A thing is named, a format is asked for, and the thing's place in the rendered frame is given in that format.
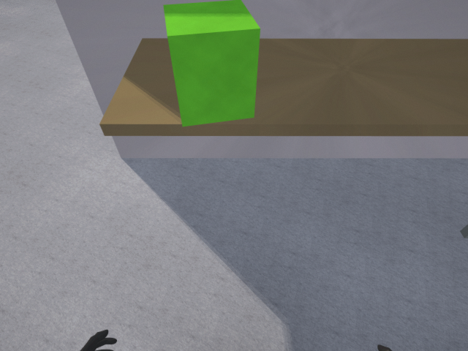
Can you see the table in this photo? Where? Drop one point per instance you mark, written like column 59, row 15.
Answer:
column 312, row 87

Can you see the robot left hand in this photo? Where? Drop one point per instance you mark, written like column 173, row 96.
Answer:
column 98, row 340

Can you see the carton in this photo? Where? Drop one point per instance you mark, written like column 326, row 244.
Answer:
column 214, row 49

